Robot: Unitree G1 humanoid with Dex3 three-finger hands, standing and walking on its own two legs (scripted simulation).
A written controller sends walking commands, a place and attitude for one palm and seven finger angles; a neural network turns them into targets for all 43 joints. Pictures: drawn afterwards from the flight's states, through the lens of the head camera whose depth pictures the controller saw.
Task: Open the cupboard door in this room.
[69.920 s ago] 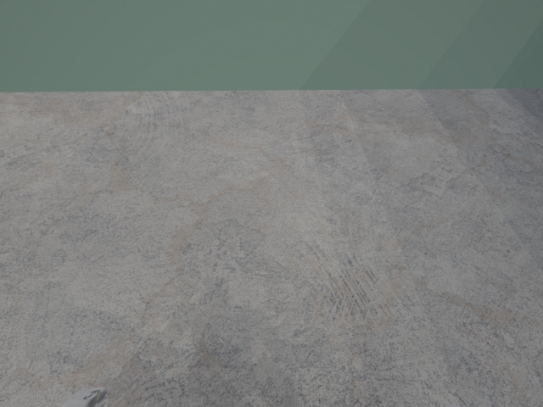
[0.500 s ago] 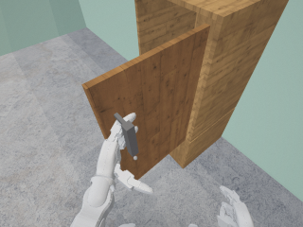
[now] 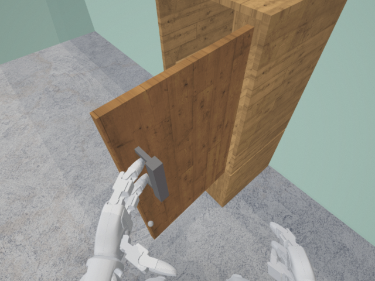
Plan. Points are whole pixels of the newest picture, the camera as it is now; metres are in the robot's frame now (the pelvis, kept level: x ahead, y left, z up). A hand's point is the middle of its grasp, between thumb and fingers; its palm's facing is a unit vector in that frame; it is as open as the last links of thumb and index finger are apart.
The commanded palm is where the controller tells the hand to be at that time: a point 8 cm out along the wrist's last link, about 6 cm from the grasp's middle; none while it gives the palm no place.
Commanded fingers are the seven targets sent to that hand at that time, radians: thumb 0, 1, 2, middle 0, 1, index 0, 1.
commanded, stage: slide the hand sideways off the handle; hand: left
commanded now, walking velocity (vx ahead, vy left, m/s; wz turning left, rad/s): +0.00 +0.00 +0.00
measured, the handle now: (151, 174) +0.31 +0.10 +0.08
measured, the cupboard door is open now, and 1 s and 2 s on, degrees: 94 94 94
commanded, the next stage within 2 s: draw the hand back to the body in 0.52 s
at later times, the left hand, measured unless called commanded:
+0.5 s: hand (119, 247) +0.17 +0.13 +0.08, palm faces +0.01 -1.00 -0.05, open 16.3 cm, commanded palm +0.14 +0.19 +0.08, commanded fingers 0.00 -0.50 0.30 -0.15 -0.30 -0.15 -0.30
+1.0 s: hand (85, 239) +0.17 +0.17 +0.11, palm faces +0.01 -1.00 -0.06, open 16.3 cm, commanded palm +0.13 +0.23 +0.13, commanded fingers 0.00 -0.50 0.30 -0.15 -0.30 -0.15 -0.30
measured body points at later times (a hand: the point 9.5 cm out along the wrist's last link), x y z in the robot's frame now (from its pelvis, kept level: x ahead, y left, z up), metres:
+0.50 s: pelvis +0.00 -0.01 -0.01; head +0.05 -0.02 +0.43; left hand +0.16 +0.18 +0.08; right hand +0.20 -0.23 -0.08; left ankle -0.01 +0.12 -0.69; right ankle +0.03 -0.12 -0.69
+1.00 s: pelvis +0.00 +0.01 +0.00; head +0.01 +0.01 +0.45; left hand +0.16 +0.23 +0.12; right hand +0.19 -0.20 -0.05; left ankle -0.01 +0.12 -0.69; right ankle +0.03 -0.12 -0.69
